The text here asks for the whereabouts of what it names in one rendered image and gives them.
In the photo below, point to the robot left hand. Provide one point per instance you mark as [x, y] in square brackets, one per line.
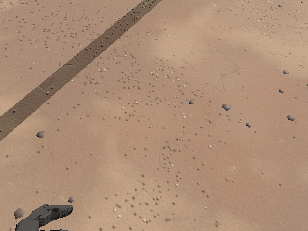
[43, 215]

